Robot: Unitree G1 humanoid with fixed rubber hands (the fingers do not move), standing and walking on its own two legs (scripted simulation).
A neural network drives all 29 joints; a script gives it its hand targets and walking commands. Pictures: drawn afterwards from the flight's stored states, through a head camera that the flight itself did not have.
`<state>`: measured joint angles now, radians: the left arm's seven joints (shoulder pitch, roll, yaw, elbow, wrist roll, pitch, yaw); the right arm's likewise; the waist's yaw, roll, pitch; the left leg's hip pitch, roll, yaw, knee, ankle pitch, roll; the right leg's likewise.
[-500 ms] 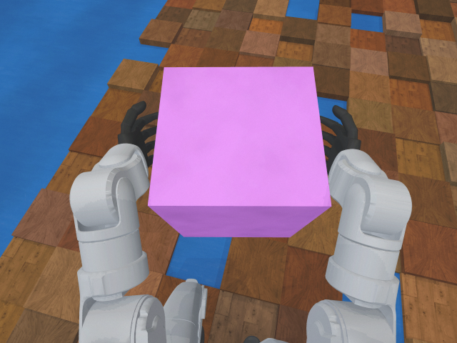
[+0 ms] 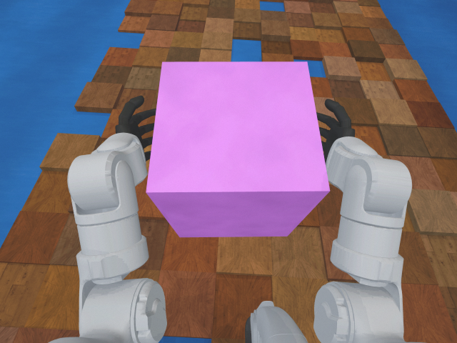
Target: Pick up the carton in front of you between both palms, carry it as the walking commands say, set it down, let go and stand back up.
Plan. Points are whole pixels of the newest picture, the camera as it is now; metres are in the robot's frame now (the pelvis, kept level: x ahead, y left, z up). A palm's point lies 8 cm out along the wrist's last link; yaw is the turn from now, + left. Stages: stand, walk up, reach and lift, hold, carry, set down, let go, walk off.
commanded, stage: carry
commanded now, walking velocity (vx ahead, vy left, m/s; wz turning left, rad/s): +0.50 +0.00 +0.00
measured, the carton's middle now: (234, 162) +0.39 -0.02 +0.08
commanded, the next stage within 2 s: none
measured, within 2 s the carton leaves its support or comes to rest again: neither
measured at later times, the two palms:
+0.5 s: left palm (111, 58) +0.63 +0.21 +0.12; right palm (256, 49) +0.65 -0.09 +0.13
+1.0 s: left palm out of the picture +0.92 +0.16 +0.12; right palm out of the picture +0.93 -0.14 +0.12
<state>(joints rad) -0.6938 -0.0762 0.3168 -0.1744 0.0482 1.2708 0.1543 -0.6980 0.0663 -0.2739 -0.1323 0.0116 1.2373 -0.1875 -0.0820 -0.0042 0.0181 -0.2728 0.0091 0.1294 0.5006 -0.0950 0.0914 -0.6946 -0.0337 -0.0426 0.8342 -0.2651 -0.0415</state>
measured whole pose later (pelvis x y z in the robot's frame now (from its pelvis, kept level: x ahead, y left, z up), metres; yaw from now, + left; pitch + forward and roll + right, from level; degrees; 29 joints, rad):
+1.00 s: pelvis +0.61 +0.01 +0.00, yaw +1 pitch +4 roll -2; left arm -0.42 -0.11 0.16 -0.14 0.07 1.23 0.15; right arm -0.40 0.03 -0.18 -0.16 -0.02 1.24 -0.14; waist 0.02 0.05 -0.14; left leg -0.34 0.06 0.05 1.02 -0.43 0.02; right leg -0.47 -0.03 -0.18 0.65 -0.09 -0.09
